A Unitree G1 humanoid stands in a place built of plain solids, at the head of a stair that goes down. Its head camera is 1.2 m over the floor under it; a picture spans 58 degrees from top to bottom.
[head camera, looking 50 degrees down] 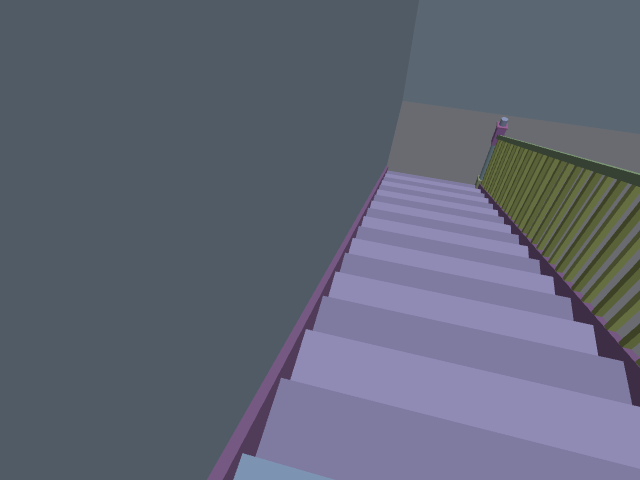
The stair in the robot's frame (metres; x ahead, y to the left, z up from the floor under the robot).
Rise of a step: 0.18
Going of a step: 0.28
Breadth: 1.32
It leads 14 degrees to the right of straight ahead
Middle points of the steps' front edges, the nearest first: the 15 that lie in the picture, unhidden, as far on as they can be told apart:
0.40 -0.51 -0.18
0.68 -0.58 -0.36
0.95 -0.65 -0.54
1.23 -0.72 -0.73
1.50 -0.79 -0.91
1.78 -0.87 -1.09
2.05 -0.94 -1.27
2.33 -1.01 -1.46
2.60 -1.08 -1.64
2.88 -1.15 -1.82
3.15 -1.22 -2.00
3.43 -1.29 -2.19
3.70 -1.36 -2.37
3.98 -1.43 -2.55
4.25 -1.50 -2.74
